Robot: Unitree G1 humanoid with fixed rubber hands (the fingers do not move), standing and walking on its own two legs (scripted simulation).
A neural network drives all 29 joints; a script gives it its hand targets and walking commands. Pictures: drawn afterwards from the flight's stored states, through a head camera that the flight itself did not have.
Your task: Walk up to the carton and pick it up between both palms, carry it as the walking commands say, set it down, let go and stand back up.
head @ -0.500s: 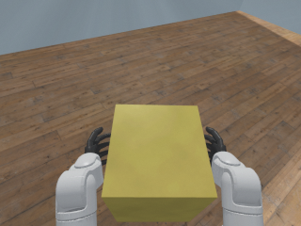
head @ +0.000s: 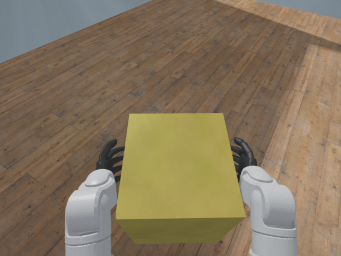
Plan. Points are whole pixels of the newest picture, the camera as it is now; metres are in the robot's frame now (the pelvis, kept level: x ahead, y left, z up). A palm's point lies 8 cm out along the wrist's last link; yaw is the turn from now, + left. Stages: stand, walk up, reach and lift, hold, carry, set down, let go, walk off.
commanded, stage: carry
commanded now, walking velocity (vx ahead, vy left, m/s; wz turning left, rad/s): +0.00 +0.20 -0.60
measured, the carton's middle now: (176, 183) +0.29 +0.00 +0.03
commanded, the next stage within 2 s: none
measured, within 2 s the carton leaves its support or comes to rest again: neither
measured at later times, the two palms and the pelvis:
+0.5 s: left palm (124, 197) +0.23 +0.10 +0.08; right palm out of the picture +0.12 -0.17 +0.06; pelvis -0.07 +0.07 +0.02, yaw -18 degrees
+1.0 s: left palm (78, 192) +0.24 +0.19 +0.08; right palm out of the picture +0.09 -0.05 +0.11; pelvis -0.06 +0.20 +0.02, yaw -35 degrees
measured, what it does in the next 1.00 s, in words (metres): steps to the left, turning right: right foot, then left foot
